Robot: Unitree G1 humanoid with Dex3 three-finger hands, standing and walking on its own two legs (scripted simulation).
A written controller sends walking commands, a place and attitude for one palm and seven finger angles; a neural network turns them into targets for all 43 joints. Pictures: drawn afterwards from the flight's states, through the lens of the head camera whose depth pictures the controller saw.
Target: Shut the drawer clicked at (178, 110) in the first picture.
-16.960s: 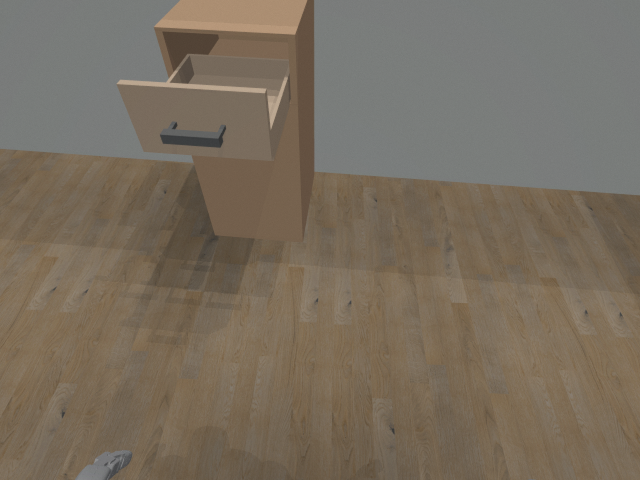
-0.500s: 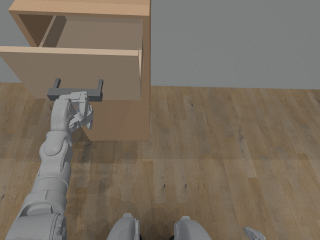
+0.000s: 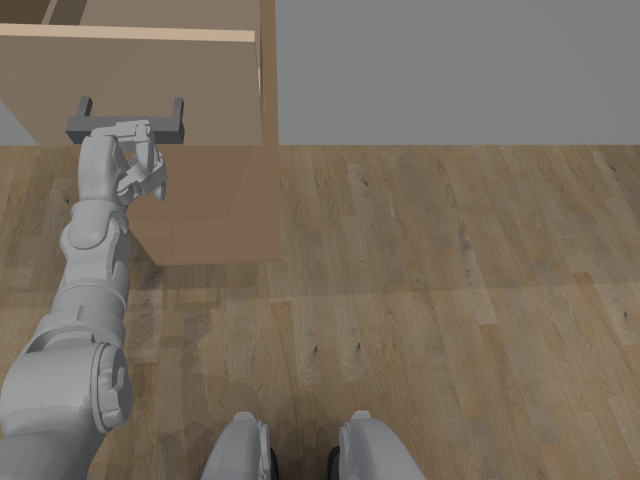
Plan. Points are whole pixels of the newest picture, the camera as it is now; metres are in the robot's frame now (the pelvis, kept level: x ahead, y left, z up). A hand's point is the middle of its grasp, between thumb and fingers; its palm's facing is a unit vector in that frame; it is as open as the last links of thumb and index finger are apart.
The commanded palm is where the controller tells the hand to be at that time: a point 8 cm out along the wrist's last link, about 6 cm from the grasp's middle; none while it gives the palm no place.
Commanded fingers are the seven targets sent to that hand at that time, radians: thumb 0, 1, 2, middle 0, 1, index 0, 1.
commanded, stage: push the drawer shut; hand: left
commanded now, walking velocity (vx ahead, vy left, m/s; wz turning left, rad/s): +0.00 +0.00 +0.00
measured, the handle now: (130, 117) +0.56 +0.22 +0.05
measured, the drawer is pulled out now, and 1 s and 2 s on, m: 0.08 0.00 0.00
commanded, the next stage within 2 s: pull the fist back off the drawer in 1.22 s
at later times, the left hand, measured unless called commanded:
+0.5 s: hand (162, 135) +0.53 +0.18 +0.05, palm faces +0.02 -1.00 -0.02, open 3.3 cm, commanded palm +0.52 +0.21 +0.06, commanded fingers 0.00 0.90 0.90 -1.40 -1.60 -1.40 -1.60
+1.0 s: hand (155, 114) +0.57 +0.19 +0.05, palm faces +0.02 -1.00 -0.03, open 3.0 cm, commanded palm +0.59 +0.20 +0.06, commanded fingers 0.00 0.90 0.90 -1.40 -1.60 -1.40 -1.60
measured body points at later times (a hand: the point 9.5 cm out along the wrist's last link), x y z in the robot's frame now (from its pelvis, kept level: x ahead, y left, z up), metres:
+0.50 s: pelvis +0.01 +0.01 +0.00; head +0.16 +0.03 +0.42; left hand +0.53 +0.23 +0.06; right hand +0.00 -0.26 -0.11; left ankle +0.03 +0.08 -0.65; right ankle +0.01 -0.11 -0.65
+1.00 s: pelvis -0.01 +0.01 -0.02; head +0.17 +0.05 +0.39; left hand +0.56 +0.25 +0.06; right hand -0.05 -0.25 -0.11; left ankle +0.03 +0.08 -0.65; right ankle +0.01 -0.11 -0.65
